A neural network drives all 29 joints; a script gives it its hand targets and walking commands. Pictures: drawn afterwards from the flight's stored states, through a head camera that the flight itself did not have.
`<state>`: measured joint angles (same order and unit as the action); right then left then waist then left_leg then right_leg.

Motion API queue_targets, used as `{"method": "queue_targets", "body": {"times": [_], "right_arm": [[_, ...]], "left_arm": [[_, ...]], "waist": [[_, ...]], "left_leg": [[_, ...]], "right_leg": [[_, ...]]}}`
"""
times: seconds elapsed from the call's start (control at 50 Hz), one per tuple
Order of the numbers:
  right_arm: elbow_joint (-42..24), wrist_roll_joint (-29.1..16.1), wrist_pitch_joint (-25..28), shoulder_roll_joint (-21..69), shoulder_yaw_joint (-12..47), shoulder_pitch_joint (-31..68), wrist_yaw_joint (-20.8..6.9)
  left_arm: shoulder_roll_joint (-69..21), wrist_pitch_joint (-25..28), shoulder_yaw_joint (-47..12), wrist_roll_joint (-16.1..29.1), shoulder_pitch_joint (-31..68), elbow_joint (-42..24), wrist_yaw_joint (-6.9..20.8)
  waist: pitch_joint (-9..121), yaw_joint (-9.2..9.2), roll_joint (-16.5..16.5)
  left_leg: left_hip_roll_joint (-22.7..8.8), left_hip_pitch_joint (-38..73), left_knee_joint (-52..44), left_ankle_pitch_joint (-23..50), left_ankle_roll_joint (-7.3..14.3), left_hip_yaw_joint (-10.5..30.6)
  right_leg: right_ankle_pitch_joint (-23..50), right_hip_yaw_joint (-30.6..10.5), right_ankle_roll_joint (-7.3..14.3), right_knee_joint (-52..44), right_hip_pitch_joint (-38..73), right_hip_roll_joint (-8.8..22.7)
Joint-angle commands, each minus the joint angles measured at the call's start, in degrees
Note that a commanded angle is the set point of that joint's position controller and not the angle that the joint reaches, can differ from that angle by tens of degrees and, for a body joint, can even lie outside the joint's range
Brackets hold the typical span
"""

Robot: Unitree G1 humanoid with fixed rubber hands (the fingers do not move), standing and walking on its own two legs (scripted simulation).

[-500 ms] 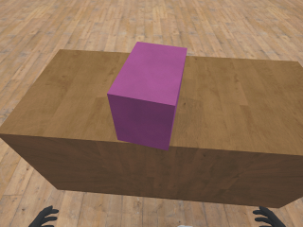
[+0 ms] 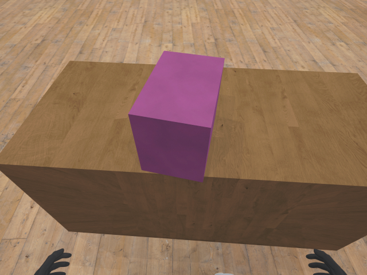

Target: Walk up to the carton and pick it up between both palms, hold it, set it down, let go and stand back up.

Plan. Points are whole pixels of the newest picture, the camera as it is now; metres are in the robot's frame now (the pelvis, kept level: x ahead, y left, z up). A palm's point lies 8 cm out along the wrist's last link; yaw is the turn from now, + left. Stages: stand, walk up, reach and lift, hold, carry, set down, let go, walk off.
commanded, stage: walk up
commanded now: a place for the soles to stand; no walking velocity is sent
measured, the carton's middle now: (182, 114) +0.56 +0.02 +0.00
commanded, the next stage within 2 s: none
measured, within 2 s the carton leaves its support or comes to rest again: neither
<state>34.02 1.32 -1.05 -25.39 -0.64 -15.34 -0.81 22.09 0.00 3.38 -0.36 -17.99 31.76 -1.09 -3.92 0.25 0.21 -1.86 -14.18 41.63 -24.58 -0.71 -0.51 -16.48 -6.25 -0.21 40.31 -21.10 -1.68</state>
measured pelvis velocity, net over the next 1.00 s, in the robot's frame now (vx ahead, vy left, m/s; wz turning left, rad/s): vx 0.00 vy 0.01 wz -0.05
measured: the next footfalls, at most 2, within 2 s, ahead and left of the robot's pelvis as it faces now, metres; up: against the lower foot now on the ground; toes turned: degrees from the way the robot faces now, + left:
left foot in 1.78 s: +0.13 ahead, +0.14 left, +0.00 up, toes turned -1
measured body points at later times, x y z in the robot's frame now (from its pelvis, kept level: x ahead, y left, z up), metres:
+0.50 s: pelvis -0.01 +0.00 +0.00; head +0.00 +0.00 +0.45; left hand +0.12 +0.31 -0.07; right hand +0.12 -0.31 -0.08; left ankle -0.02 +0.13 -0.72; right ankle +0.06 -0.14 -0.71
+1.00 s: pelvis +0.00 +0.01 +0.00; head +0.01 +0.01 +0.45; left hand +0.14 +0.31 -0.07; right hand +0.12 -0.31 -0.07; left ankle -0.02 +0.13 -0.71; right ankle +0.05 -0.14 -0.71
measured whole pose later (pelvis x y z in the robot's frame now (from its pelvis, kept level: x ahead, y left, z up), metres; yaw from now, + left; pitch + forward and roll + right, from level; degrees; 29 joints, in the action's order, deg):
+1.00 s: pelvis +0.00 +0.01 +0.00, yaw -3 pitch -3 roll +0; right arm 34.0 1.2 -1.6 -25.3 -0.6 -14.9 -0.8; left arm 22.2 0.1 3.4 -0.4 -17.5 32.9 -1.5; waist -4.0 0.5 0.2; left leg -1.2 -13.2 40.7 -24.7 0.4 -1.0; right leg -16.3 -8.9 -0.8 39.1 -19.9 -2.6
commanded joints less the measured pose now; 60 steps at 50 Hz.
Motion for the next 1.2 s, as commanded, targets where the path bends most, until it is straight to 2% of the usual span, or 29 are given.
{"method": "queue_targets", "body": {"times": [0.0, 0.04, 0.1, 0.14, 0.16, 0.26, 0.3, 0.32, 0.38, 0.42, 0.46, 0.5, 0.54, 0.58, 0.62, 0.68, 0.72, 0.74, 0.76, 0.8, 0.82, 0.84, 0.9, 0.94, 1.0, 1.06, 1.1, 1.14, 1.18], "right_arm": [[-3.9, -0.5, 0.8, -12.5, -6.3, 5.4, 0.2], [-3.7, -0.9, 0.5, -11.5, -6.2, 3.5, 0.4], [-3.3, -1.1, -0.3, -10.4, -5.6, 1.4, 0.7], [-2.8, -0.9, 0.0, -9.4, -5.6, 0.3, 0.7], [-2.6, -1.0, 0.4, -11.6, -5.7, -0.7, 0.7], [-4.0, -0.3, 1.1, -12.5, -6.1, 6.6, 0.6], [-4.1, -1.0, 0.7, -11.7, -6.3, 6.3, 0.4], [-3.8, -1.3, 0.4, -11.3, -6.2, 4.7, 0.6], [-3.2, -1.2, -0.3, -10.4, -5.9, 1.9, 0.6], [-3.2, -1.1, 0.0, -10.3, -6.2, 0.3, 0.6], [-2.7, -1.1, 0.7, -12.0, -6.2, 1.3, 0.7], [-3.1, -0.3, 1.5, -12.8, -5.9, 4.2, 0.6], [-3.5, -0.4, 1.1, -13.6, -6.4, 4.9, 0.8], [-4.6, -0.3, 0.6, -11.8, -5.7, 7.5, 0.6], [-4.0, -1.4, -0.1, -11.4, -5.6, 2.2, 0.5], [-3.5, -1.3, -0.6, -9.8, -5.7, 0.0, 0.6], [-2.4, -1.0, 0.0, -9.4, -5.7, -2.4, 0.3], [-2.5, -1.0, 0.5, -9.7, -5.7, -1.6, 0.4], [-2.7, -1.1, 0.9, -10.1, -5.8, -1.8, 0.6], [-2.8, -0.9, 1.6, -12.9, -5.8, -0.1, 0.6], [-3.1, -0.4, 1.6, -12.9, -5.6, 2.9, 0.7], [-3.6, -0.4, 1.7, -11.7, -5.6, 4.4, 0.7], [-3.6, -0.1, 0.8, -11.0, -5.8, 4.9, 0.7], [-4.3, -1.0, 0.1, -10.2, -5.2, 4.5, 0.4], [-3.2, -0.9, -0.5, -9.5, -5.3, 1.0, 0.4], [-2.2, -0.8, 0.4, -11.2, -5.4, 1.2, 0.4], [-3.2, -0.8, 0.8, -11.2, -5.7, 3.4, 0.5], [-3.2, -0.8, 0.8, -11.7, -5.9, 4.3, 0.6], [-4.0, -0.6, 0.2, -11.8, -6.1, 5.2, 0.4]], "left_arm": [[14.7, 1.5, 3.0, 0.9, 1.5, -0.9, -0.6], [15.5, 1.5, 3.1, 0.3, 2.7, -1.1, -0.9], [16.7, 1.1, 3.2, 0.3, 2.4, -1.2, -1.0], [15.4, 0.7, 2.9, 0.1, 5.9, -1.9, -0.7], [13.8, 0.7, 2.0, 0.3, 6.5, -2.3, -0.5], [14.4, 0.8, 3.0, 0.8, 2.2, -1.0, -0.7], [14.6, 1.2, 3.1, 0.9, 0.9, -0.6, -0.8], [16.5, 1.4, 3.7, 0.2, 0.0, -0.5, -1.0], [17.5, 0.8, 3.5, 0.3, 2.9, -0.6, -0.9], [16.0, 0.1, 3.1, -0.2, 4.7, -1.9, -0.7], [13.8, 0.6, 2.0, 0.7, 5.2, -0.8, -0.3], [13.3, 0.6, 2.7, 1.3, 4.0, -1.5, -0.4], [14.4, 1.1, 3.4, 1.2, 1.9, -1.0, -0.6], [14.3, 1.4, 3.5, 0.2, -0.2, -0.4, -1.0], [17.4, 1.8, 3.9, 0.0, 0.4, -0.7, -1.4], [17.1, 1.2, 3.7, -0.4, 0.0, -1.1, -1.1], [15.3, 0.6, 3.0, -0.6, 4.2, -1.7, -1.2], [15.7, 0.6, 3.2, -0.3, 5.5, -1.2, -1.0], [14.9, 0.8, 2.8, -0.1, 7.4, -1.6, -0.6], [11.7, 1.0, 2.2, 1.1, 6.8, -2.4, -0.2], [12.7, 0.9, 3.2, 1.1, 5.3, -1.9, -0.9], [13.5, 0.9, 3.4, 0.6, 2.9, -1.6, -1.0], [14.2, 1.9, 3.0, 0.3, 1.1, -0.1, -1.4], [16.3, 1.6, 3.1, 0.3, 1.8, 0.1, -1.7], [15.8, 0.8, 2.8, 0.0, 4.7, -0.7, -1.7], [12.7, 0.5, 1.9, 0.3, 7.1, -0.1, -1.2], [13.7, 0.5, 2.8, 1.2, 5.5, -0.5, -1.3], [14.4, 0.3, 3.3, 0.7, 2.9, 0.1, -1.4], [14.7, 1.0, 3.2, 0.7, 2.4, -0.2, -1.3]], "waist": [[1.2, -0.5, 7.1], [3.4, 0.72, -2.7], [2.1, 1.18, -2.7], [0.1, 2.0, -7.5], [-1.2, 2.45, -1.3], [-1.9, -1.09, 4.4], [-0.6, -1.44, 3.6], [2.9, -0.04, -2.9], [-0.4, 0.56, -6.1], [-3.3, 1.43, -3.0], [-0.9, 1.52, 1.5], [-3.0, -0.37, 4.7], [-1.5, -0.78, 3.2], [1.4, -1.35, 4.7], [3.4, 0.39, -3.2], [-0.5, -0.36, -7.4], [1.5, 1.02, -8.4], [0.4, 2.33, -4.5], [1.6, 3.81, -1.9], [-1.3, 1.65, 2.1], [-1.5, 0.8, 6.2], [-1.0, -0.09, 7.0], [3.6, -0.09, 4.5], [4.8, 0.82, 1.5], [1.4, 1.98, -5.2], [0.6, 2.15, 2.2], [0.6, 0.89, 1.6], [-1.4, 0.57, 5.4], [0.1, -0.16, 4.8]], "left_leg": [[-8.0, -1.0, -9.2, 14.6, 4.9, 2.4], [-2.6, 3.5, -0.7, 11.6, 2.1, 0.4], [0.2, 1.7, -2.5, 0.5, 1.8, 2.2], [-0.9, 5.2, -8.7, -0.5, 2.1, 3.1], [-3.3, 7.5, -12.0, 2.8, 2.6, 5.2], [-12.2, -1.2, -14.8, 8.1, 9.4, 7.0], [-6.7, -2.2, -7.2, 10.9, 4.8, 2.0], [-3.8, 1.4, -2.5, 9.7, 3.3, 0.4], [1.6, 1.8, -3.0, -3.4, 1.8, 1.5], [0.0, 4.4, -12.1, -2.4, 3.3, 3.2], [-7.8, 3.9, -18.2, -1.5, 5.9, 7.2], [-11.7, -0.4, -20.7, 0.6, 8.6, 9.4], [-12.6, -1.4, -16.7, 7.2, 8.6, 6.8], [-8.5, -2.2, -8.2, 8.9, 5.5, 1.5], [0.3, -1.9, 1.7, 1.7, 1.3, 0.1], [2.0, -5.3, 3.5, -11.9, 1.6, 4.2], [1.1, -1.2, -7.5, -4.4, 1.9, 3.5], [0.1, 4.0, -11.3, 1.8, 2.5, 3.9], [-3.5, 9.0, -16.5, 3.1, 3.8, 5.7], [-12.6, 3.5, -22.6, 0.1, 8.5, 13.9], [-15.6, 1.2, -21.3, 9.3, 10.9, 11.3], [-17.4, -1.1, -19.4, 15.2, 12.3, 12.3], [-8.4, 5.8, -4.9, 25.3, 5.6, 1.4], [-2.9, 2.0, -1.1, 15.6, 2.3, 1.0], [0.0, 3.9, -3.9, 1.0, 2.3, 3.5], [-6.8, 8.7, -15.7, 5.4, 5.2, 6.6], [-12.0, 3.2, -16.1, 9.7, 9.3, 8.5], [-13.1, 0.5, -16.9, 10.2, 9.4, 7.6], [-8.6, 0.1, -9.0, 10.6, 6.1, 2.2]], "right_leg": [[14.0, -4.8, 2.6, -3.6, 5.9, 2.0], [18.2, -13.8, 6.8, -8.4, 2.1, 6.8], [11.1, -22.0, 9.3, -12.9, 0.7, 10.6], [1.2, -21.1, 7.4, -15.3, -6.1, 8.6], [3.1, -17.0, 4.8, -13.1, -9.0, 6.5], [6.0, -0.5, 1.4, 0.6, 1.0, -1.0], [14.5, -7.0, 3.3, -4.4, 4.1, 2.2], [13.8, -13.1, 6.0, -7.6, 2.1, 5.8], [-0.9, -25.0, 9.3, -17.1, -4.6, 10.7], [-5.5, -22.0, 6.4, -16.1, -7.3, 7.6], [-5.2, -11.8, 2.2, -8.3, -6.1, 2.3], [1.2, -2.4, 1.0, 0.0, -2.0, -1.2], [3.4, -0.1, 1.5, 1.7, 0.5, -1.6], [10.9, -4.3, 3.2, -3.9, 6.4, 1.6], [13.3, -23.2, 9.5, -11.7, 4.9, 9.5], [-0.5, -31.4, 11.9, -19.4, 2.6, 12.7], [2.3, -24.4, 9.0, -17.4, 4.1, 10.0], [1.0, -24.0, 7.5, -16.5, -2.5, 8.8], [-0.7, -16.6, 3.9, -12.8, -7.1, 5.5], [-2.3, -5.7, 1.1, -0.4, -6.7, -2.3], [-4.5, -0.7, 0.6, 4.8, -3.3, -3.0], [-7.6, -0.3, -0.1, 6.2, -0.2, -1.0], [15.9, -6.5, 3.1, -7.6, 4.8, 2.8], [25.5, -15.8, 6.9, -6.9, 7.0, 6.8], [14.2, -25.1, 10.4, -12.2, -1.0, 9.5], [7.9, -11.6, 2.8, -6.0, -5.3, 2.6], [8.9, -2.8, 1.1, 0.3, 0.6, -0.8], [5.1, -1.8, 1.4, 1.7, 1.0, -0.4], [12.4, -4.8, 2.8, -2.8, 3.6, 0.7]]}}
